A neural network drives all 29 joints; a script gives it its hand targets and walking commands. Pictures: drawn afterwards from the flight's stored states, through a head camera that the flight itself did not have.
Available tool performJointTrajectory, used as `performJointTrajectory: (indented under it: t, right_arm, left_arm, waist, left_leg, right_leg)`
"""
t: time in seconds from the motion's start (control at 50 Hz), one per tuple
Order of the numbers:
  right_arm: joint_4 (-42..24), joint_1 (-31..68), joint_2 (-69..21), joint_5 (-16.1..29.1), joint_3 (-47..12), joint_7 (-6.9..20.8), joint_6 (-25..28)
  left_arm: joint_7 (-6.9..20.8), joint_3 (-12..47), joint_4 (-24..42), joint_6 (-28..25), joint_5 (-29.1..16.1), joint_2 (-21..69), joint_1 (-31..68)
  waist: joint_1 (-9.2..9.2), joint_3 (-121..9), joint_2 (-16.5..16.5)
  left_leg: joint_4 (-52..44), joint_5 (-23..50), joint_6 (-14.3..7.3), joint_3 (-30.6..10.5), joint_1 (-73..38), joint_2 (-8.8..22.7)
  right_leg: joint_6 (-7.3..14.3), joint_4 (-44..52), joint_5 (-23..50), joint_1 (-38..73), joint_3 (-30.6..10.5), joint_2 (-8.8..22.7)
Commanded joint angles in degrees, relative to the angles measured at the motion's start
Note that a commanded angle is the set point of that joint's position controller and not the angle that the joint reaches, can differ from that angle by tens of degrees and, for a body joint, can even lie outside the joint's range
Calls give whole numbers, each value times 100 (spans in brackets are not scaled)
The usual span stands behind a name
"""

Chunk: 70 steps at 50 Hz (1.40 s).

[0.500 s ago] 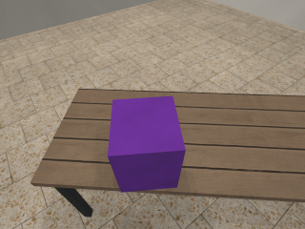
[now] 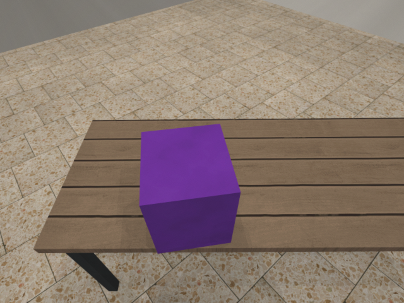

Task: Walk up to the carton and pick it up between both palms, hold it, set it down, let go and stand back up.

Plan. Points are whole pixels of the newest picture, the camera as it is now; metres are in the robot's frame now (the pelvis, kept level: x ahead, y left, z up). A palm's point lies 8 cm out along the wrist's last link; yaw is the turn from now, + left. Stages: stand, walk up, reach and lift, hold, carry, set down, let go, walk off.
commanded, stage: walk up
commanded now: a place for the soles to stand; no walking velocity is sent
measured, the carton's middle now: (188, 190) +0.42 +0.05 -0.06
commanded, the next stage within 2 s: reach and lift in 0.40 s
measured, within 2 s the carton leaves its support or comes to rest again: neither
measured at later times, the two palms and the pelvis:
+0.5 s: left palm out of the picture +0.09 +0.26 -0.14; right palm out of the picture +0.06 -0.28 -0.15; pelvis -0.01 +0.00 -0.02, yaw +0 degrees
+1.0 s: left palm out of the picture +0.13 +0.24 -0.10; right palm out of the picture +0.12 -0.24 -0.12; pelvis -0.04 -0.04 -0.02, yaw +5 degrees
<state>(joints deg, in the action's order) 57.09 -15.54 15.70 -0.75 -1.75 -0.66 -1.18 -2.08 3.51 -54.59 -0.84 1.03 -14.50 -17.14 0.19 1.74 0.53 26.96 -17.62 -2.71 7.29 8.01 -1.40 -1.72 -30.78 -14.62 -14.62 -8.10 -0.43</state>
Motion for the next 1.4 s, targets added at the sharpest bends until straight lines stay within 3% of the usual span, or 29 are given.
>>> performJointTrajectory:
  t: [0.0, 0.06, 0.16, 0.2, 0.22, 0.32, 0.34, 0.36, 0.38, 0.4, 0.42, 0.44, 0.5, 0.56, 0.58, 0.6, 0.64, 0.68, 0.7, 0.72, 0.78, 0.88, 0.92, 0.98, 1.04, 1.12, 1.2, 1.26, 1.38]
  right_arm:
    - [-173, -160, 729, -18, 135, -25, 32]
    - [-121, -278, 692, -19, 134, -25, 25]
    - [-135, -210, 770, -18, 114, -41, 39]
    - [-123, -121, 779, -36, 113, -43, -5]
    - [-131, -181, 734, -35, 127, -47, -16]
    - [-127, -173, 776, -34, 131, -44, -31]
    - [-119, -181, 785, -25, 126, -44, -37]
    - [-143, -123, 869, -31, 137, -42, -42]
    - [-130, -175, 792, -13, 125, -34, -47]
    - [-1111, 3761, 531, -762, 983, 295, 575]
    - [-702, 3015, 838, -1075, 1216, 542, 508]
    - [-820, 2731, 884, -1007, 1336, 698, 424]
    - [-1215, 1879, 775, -392, 1254, 632, 63]
    - [-632, 1032, 933, 368, 944, 423, -196]
    - [-527, 951, 902, 635, 714, 369, -207]
    - [-567, 920, 954, 781, 603, 308, -200]
    - [-980, 1059, 996, 809, 507, 203, -95]
    - [-1342, 1373, 666, 637, 441, 72, 46]
    - [-1357, 1396, 464, 513, 443, 16, 77]
    - [-1542, 1491, 296, 435, 429, -37, 98]
    - [-1798, 1432, -120, 178, 517, -77, 143]
    - [-2328, 1395, -471, 5, 646, -177, 231]
    - [-2453, 1289, -489, 37, 644, -226, 309]
    - [-2559, 890, -413, -34, 673, -231, 511]
    - [-2596, 854, -340, -56, 635, -212, 694]
    - [-2509, 770, -379, -73, 542, -158, 813]
    - [-2451, 858, -448, -51, 569, -41, 917]
    - [-2489, 848, -526, 64, 485, 3, 1037]
    - [-2125, 798, -640, 199, 432, -67, 1342]
  left_arm:
    - [-31, -97, 163, -61, -15, -633, -235]
    - [-41, -134, 175, -56, -6, -786, -212]
    - [-66, -131, 208, -60, -17, -686, -252]
    - [-66, -126, 174, -56, -40, -696, -389]
    - [-67, -146, 174, -51, -23, -734, -343]
    - [-82, -136, 195, -28, -26, -692, -283]
    - [-79, -156, 206, -29, -17, -745, -245]
    - [-87, -131, 213, -29, -35, -719, -343]
    - [-87, -156, 180, -39, -18, -753, -348]
    - [33, -382, 1290, 1007, -483, -1005, 3936]
    - [-49, -319, 1235, 1719, -343, -1028, 3199]
    - [-4, -394, 1672, 2146, -180, -1001, 3060]
    - [249, -537, 2735, 3043, 48, -924, 2709]
    - [462, -733, 2850, 3615, 490, -702, 1731]
    - [565, -789, 2862, 3680, 661, -590, 1389]
    - [667, -888, 2829, 3697, 816, -482, 1144]
    - [768, -1057, 3056, 3575, 978, -555, 912]
    - [780, -1164, 3175, 3246, 1001, -730, 1302]
    - [772, -1156, 3175, 3087, 987, -769, 1537]
    - [744, -1178, 3098, 2934, 951, -926, 1749]
    - [563, -1034, 3211, 2517, 752, -1030, 2334]
    - [483, -951, 3388, 2181, 356, -1165, 2650]
    - [446, -937, 3380, 2093, 241, -1182, 2371]
    - [429, -872, 3269, 1864, 30, -1055, 1839]
    - [390, -902, 3137, 1628, 13, -998, 1501]
    - [376, -870, 2712, 1413, -50, -835, 1403]
    - [259, -828, 2591, 998, -35, -750, 1700]
    - [189, -770, 2652, 671, -40, -666, 1740]
    - [173, -664, 2514, 180, -241, -707, 1834]
  waist:
    - [5, 260, 166]
    - [-56, 162, 104]
    - [-9, -86, 88]
    - [75, 25, -8]
    - [-2, 21, 120]
    - [16, 150, -45]
    - [-24, 163, 204]
    - [41, 154, 64]
    - [-18, 48, 241]
    - [-282, 159, 129]
    - [-157, 772, 169]
    - [-114, 431, 193]
    - [-144, -1248, -22]
    - [-281, -2111, -530]
    - [-224, -2131, -561]
    - [-203, -1890, -669]
    - [-184, -1352, -539]
    - [-131, -677, -37]
    - [-206, -370, 79]
    - [-155, -106, 244]
    - [-236, 361, 68]
    - [-386, -134, -187]
    - [-303, -481, -238]
    - [-326, -656, -214]
    - [-185, -482, -198]
    - [-118, 18, 38]
    - [-83, 239, -200]
    - [11, 229, -373]
    - [-117, 167, -291]
  left_leg:
    - [-594, 325, -84, -693, -16, 733]
    - [-611, 207, -45, -633, -97, 692]
    - [-428, 1079, -105, -535, -150, 788]
    - [-361, 871, -33, -428, -244, 731]
    - [-359, 783, -4, -449, -216, 726]
    - [-499, 586, -98, -478, -119, 818]
    - [-487, 598, -113, -436, -109, 836]
    - [-417, 607, -116, -368, -176, 862]
    - [-386, 551, -101, -376, -171, 834]
    - [656, 39, 308, -571, 2218, 769]
    - [645, -574, 358, -420, 2539, 745]
    - [628, -734, 404, -387, 2277, 777]
    - [1424, 902, 666, -326, 802, 674]
    - [1966, 3130, 842, -540, -429, 691]
    - [1986, 3526, 880, -566, -558, 662]
    - [1849, 3359, 926, -595, -614, 611]
    - [1502, 2362, 882, -492, -168, 489]
    - [1169, 1291, 657, -361, 303, 327]
    - [1073, 785, 510, -280, 595, 272]
    - [1033, 238, 386, -272, 867, 237]
    - [1040, -599, 243, -247, 1330, 313]
    - [923, -877, 170, -189, 1626, 442]
    - [830, -685, 141, -217, 1632, 492]
    - [411, -529, 167, -246, 1486, 521]
    - [61, -216, 161, -298, 1390, 500]
    - [-183, -185, 174, -295, 1060, 412]
    - [-492, -635, 124, -354, 1264, 459]
    - [-602, -521, 91, -353, 1363, 479]
    - [-445, -13, 165, -304, 839, 326]
  right_leg:
    - [416, 439, 882, -441, -336, 337]
    - [466, 358, 864, -497, -481, 333]
    - [444, 72, 1570, -220, -348, 293]
    - [475, 174, 1469, -451, -532, 358]
    - [497, 191, 1477, -447, -568, 368]
    - [460, 65, 1347, -536, -507, 242]
    - [465, 51, 1313, -559, -504, 230]
    - [464, 34, 1364, -594, -501, 216]
    - [476, 58, 1369, -523, -552, 250]
    - [429, -723, -645, -1099, 1006, 90]
    - [426, -954, -1045, -1000, 1269, 77]
    - [441, -991, -977, -756, 1340, 90]
    - [392, -1146, 666, -971, 1204, 117]
    - [345, -1412, 1957, -928, 1338, -98]
    - [381, -1217, 2166, -797, 1347, -133]
    - [428, -934, 2134, -645, 1291, -132]
    - [457, -634, 2007, -141, 1312, -154]
    - [342, -352, 1743, -18, 1106, -21]
    - [301, -257, 1400, -33, 959, 61]
    - [263, -133, 825, -97, 749, 196]
    - [308, 34, -679, -491, 448, 382]
    - [324, -50, -962, 7, 451, 404]
    - [318, -150, -615, 328, 475, 374]
    - [294, -201, -38, 773, 863, 138]
    - [263, -65, 205, 1028, 984, -5]
    - [270, 346, -183, 906, 939, -20]
    - [245, 409, -422, 1081, 905, -89]
    - [243, 416, -255, 1241, 840, -76]
    - [298, 732, -115, 958, 659, 92]
